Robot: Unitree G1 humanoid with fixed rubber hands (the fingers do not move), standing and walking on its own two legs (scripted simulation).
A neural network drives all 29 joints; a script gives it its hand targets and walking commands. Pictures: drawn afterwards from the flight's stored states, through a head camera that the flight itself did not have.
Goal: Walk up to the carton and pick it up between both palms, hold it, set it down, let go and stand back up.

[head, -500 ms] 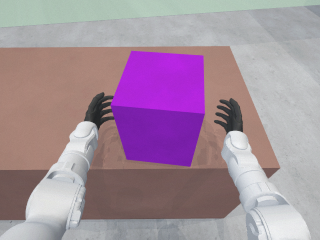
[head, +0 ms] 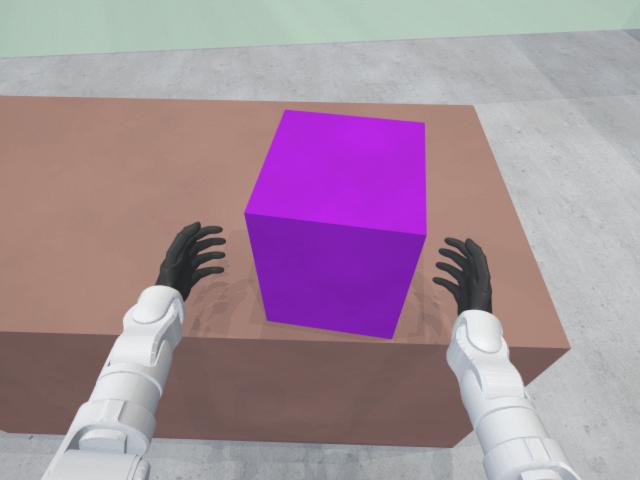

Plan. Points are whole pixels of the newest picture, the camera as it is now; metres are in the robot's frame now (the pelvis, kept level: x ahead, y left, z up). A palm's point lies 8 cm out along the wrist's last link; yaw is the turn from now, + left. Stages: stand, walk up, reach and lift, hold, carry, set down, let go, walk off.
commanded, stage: set down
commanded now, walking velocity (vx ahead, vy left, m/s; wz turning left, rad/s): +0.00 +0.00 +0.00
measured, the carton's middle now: (340, 228) +0.45 +0.00 +0.04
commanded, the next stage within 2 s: none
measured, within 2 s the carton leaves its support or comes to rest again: neither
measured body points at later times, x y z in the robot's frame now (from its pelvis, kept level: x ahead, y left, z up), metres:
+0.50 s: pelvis +0.02 +0.00 +0.01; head +0.02 +0.01 +0.45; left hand +0.29 +0.23 +0.03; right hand +0.26 -0.17 +0.03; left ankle +0.00 +0.12 -0.74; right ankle +0.04 -0.15 -0.74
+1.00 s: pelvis +0.02 +0.00 +0.01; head +0.02 +0.00 +0.46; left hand +0.22 +0.24 +0.03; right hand +0.22 -0.18 +0.02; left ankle +0.00 +0.12 -0.74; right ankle +0.04 -0.15 -0.74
